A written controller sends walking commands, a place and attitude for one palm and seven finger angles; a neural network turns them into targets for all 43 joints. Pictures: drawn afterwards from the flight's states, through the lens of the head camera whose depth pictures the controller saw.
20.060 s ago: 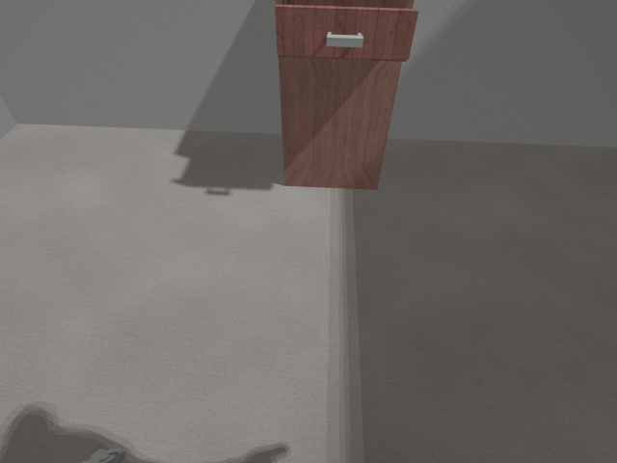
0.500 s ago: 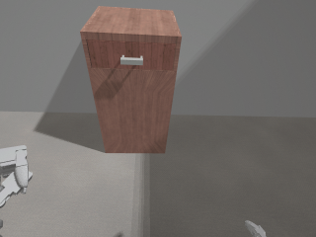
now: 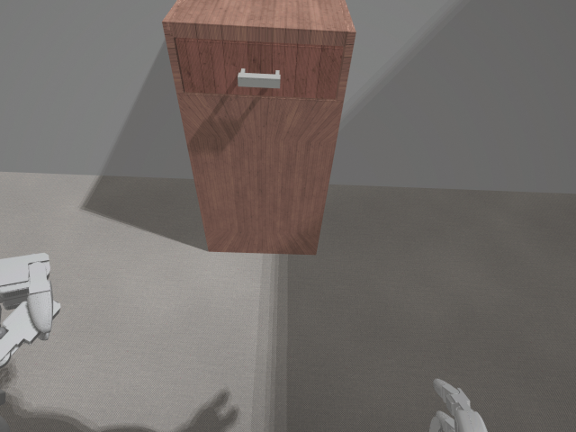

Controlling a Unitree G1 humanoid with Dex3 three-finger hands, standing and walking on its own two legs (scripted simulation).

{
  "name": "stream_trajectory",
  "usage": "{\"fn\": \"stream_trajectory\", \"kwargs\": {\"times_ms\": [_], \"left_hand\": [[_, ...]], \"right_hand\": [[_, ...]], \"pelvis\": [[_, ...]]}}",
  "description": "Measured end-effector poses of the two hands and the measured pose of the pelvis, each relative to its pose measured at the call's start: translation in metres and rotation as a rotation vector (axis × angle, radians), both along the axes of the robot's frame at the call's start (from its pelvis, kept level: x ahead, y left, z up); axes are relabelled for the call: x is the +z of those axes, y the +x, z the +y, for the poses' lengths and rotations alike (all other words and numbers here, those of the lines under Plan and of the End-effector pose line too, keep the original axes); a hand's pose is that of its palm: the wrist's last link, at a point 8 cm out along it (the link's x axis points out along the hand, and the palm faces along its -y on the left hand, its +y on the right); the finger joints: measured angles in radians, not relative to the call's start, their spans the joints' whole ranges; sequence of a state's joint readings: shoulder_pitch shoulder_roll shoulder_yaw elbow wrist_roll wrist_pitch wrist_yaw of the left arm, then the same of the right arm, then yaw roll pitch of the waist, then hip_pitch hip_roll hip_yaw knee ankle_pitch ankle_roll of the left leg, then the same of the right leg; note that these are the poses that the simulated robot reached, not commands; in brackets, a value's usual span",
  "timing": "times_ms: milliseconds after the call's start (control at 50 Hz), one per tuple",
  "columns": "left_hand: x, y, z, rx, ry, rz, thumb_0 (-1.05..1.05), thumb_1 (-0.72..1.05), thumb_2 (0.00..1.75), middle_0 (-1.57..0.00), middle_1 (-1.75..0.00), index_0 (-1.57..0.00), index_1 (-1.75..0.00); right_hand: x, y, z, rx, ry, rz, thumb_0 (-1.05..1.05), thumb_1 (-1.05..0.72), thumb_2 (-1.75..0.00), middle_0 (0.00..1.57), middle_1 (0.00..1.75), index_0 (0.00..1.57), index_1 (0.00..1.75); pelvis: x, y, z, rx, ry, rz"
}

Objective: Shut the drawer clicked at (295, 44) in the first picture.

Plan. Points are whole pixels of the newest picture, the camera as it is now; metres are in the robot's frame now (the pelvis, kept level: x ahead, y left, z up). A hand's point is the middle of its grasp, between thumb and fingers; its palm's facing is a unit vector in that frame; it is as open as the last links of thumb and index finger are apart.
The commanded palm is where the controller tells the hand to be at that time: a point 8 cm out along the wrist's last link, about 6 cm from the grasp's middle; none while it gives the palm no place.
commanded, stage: stop stepping back and stand still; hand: left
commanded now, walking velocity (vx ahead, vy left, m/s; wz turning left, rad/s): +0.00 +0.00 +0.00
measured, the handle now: (259, 76) +0.92 +0.13 +0.05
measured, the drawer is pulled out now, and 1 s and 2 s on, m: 0.00 0.00 0.00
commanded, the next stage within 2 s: let the arm hang, fingers relaxed in 0.50 s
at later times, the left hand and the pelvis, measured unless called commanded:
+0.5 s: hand (81, 274) +0.23 +0.23 +0.17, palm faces +0.33 -0.81 -0.48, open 3.3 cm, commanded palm +0.17 +0.28 +0.19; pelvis +0.03 +0.00 +0.01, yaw -1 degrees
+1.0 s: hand out of the picture +0.02 +0.21 -0.16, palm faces +0.02 -0.97 -0.23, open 3.6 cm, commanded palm none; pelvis +0.01 +0.01 +0.01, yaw +1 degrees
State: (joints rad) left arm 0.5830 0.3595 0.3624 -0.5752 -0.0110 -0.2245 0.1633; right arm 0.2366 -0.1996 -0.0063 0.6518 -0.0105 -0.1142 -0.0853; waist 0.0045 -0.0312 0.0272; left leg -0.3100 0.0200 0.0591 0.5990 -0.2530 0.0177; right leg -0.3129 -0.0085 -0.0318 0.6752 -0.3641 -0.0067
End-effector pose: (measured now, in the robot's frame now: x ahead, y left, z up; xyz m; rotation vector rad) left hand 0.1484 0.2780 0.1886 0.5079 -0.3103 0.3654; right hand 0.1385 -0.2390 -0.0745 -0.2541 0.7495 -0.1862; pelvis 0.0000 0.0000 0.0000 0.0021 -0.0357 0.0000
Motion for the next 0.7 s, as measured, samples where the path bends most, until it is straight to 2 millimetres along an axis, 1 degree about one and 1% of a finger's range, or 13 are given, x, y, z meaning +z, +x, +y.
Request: {"fn": "stream_trajectory", "kwargs": {"times_ms": [60, 140, 220, 300, 380, 500, 600, 620, 640, 660, 700], "left_hand": [[0.005, 0.009, -0.001, -0.002, 0.033, 0.02, 0.02, 0.89, 0.9, -1.41, -1.6, -1.41, -1.6], [0.01, 0.016, -0.01, -0.019, 0.061, 0.05, 0.02, 0.89, 0.9, -1.41, -1.6, -1.41, -1.6], [0.007, 0.021, -0.016, -0.034, 0.037, 0.096, 0.01, 0.89, 0.9, -1.41, -1.6, -1.41, -1.6], [0.0, 0.028, -0.011, -0.02, 0.019, 0.142, 0.01, 0.89, 0.9, -1.41, -1.6, -1.41, -1.6], [-0.001, 0.035, -0.005, -0.007, 0.018, 0.154, 0.02, 0.89, 0.9, -1.41, -1.6, -1.41, -1.6], [0.0, 0.042, -0.005, -0.02, 0.012, 0.147, 0.02, 0.89, 0.9, -1.41, -1.6, -1.41, -1.6], [-0.002, 0.043, -0.004, -0.027, 0.003, 0.155, 0.02, 0.89, 0.9, -1.41, -1.6, -1.41, -1.6], [-0.01, 0.045, -0.002, -0.039, 0.013, 0.179, 0.01, 0.89, 0.9, -1.41, -1.6, -1.41, -1.6], [-0.028, 0.05, 0.002, -0.047, 0.006, 0.247, 0.01, 0.89, 0.9, -1.4, -1.6, -1.41, -1.6], [-0.054, 0.054, 0.007, -0.039, -0.021, 0.346, 0.01, 0.9, 0.9, -1.4, -1.6, -1.4, -1.59], [-0.116, 0.056, 0.017, 0.008, -0.112, 0.584, 0.0, 0.9, 0.9, -1.38, -1.58, -1.38, -1.58]], "right_hand": [[0.006, 0.011, 0.005, 0.011, 0.028, -0.033, 0.02, -0.9, -0.9, 0.21, 0.29, 0.21, 0.3], [0.007, 0.024, 0.009, 0.034, 0.072, -0.047, 0.01, -0.9, -0.9, 0.21, 0.29, 0.21, 0.3], [0.005, 0.034, 0.007, 0.03, 0.083, -0.025, 0.01, -0.9, -0.9, 0.21, 0.3, 0.21, 0.3], [0.006, 0.041, 0.003, 0.012, 0.064, -0.001, 0.01, -0.9, -0.9, 0.21, 0.3, 0.21, 0.3], [0.01, 0.048, 0.002, 0.004, 0.051, -0.007, 0.01, -0.9, -0.9, 0.21, 0.29, 0.21, 0.3], [0.016, 0.057, 0.003, 0.005, 0.048, -0.03, 0.01, -0.9, -0.9, 0.21, 0.29, 0.21, 0.3], [0.018, 0.059, 0.006, 0.004, 0.048, -0.034, 0.01, -0.9, -0.9, 0.21, 0.29, 0.21, 0.3], [0.015, 0.059, 0.006, 0.025, 0.057, -0.036, 0.01, -0.9, -0.9, 0.21, 0.29, 0.2, 0.3], [0.009, 0.059, 0.005, 0.051, 0.066, -0.022, 0.01, -0.9, -0.9, 0.21, 0.29, 0.2, 0.3], [0.002, 0.058, 0.004, 0.069, 0.072, 0.003, 0.01, -0.9, -0.9, 0.21, 0.29, 0.2, 0.3], [-0.012, 0.052, 0.0, 0.079, 0.075, 0.062, 0.01, -0.9, -0.9, 0.21, 0.29, 0.21, 0.3]], "pelvis": [[0.004, 0.004, -0.003, 0.004, 0.01, 0.007], [0.007, 0.01, -0.008, 0.003, -0.004, 0.019], [0.009, 0.019, -0.008, 0.0, -0.016, 0.036], [0.012, 0.027, -0.006, -0.007, -0.008, 0.037], [0.014, 0.032, -0.004, -0.01, -0.004, 0.036], [0.015, 0.035, -0.002, -0.011, -0.007, 0.041], [0.016, 0.035, 0.0, -0.014, -0.011, 0.046], [0.015, 0.034, 0.001, -0.006, -0.013, 0.053], [0.013, 0.032, 0.004, 0.003, -0.014, 0.059], [0.011, 0.031, 0.006, 0.008, -0.015, 0.063], [0.008, 0.027, 0.01, 0.016, -0.014, 0.065]]}}
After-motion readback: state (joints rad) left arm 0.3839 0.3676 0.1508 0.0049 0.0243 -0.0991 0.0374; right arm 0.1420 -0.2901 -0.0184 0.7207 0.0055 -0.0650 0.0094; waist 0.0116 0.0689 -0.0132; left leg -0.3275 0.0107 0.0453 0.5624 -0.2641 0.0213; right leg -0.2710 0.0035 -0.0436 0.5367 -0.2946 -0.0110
